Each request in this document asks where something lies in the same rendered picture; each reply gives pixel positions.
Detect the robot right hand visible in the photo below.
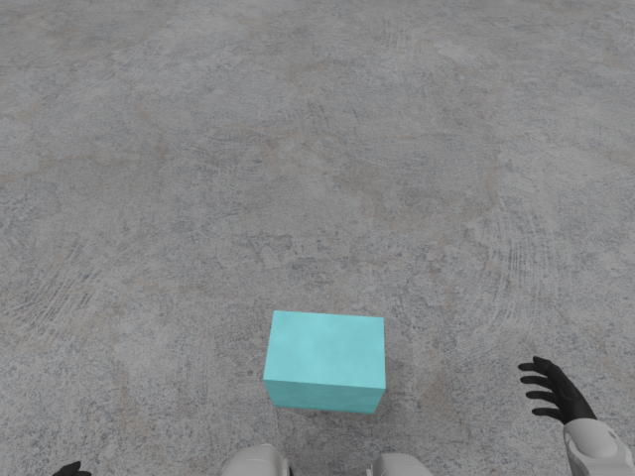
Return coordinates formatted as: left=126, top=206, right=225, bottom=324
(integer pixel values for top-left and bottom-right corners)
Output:
left=518, top=356, right=598, bottom=424

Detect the right robot thigh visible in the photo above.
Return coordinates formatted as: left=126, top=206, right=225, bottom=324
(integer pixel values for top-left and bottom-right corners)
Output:
left=365, top=453, right=434, bottom=476

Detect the carton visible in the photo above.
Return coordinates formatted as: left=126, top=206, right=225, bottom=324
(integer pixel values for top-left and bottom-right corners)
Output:
left=263, top=310, right=386, bottom=415

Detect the robot right forearm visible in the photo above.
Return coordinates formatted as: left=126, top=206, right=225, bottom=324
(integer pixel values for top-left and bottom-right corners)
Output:
left=563, top=418, right=635, bottom=476

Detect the robot thigh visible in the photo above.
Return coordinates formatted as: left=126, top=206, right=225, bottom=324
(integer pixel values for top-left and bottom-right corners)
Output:
left=219, top=445, right=290, bottom=476
left=365, top=453, right=434, bottom=476

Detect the left robot thigh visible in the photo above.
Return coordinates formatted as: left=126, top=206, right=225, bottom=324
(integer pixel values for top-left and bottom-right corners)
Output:
left=219, top=445, right=290, bottom=476

